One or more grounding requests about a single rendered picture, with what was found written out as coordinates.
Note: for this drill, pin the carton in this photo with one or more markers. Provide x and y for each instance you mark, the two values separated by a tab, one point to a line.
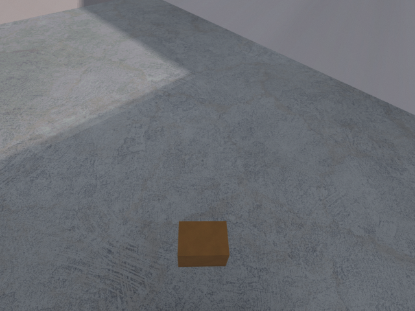
202	243

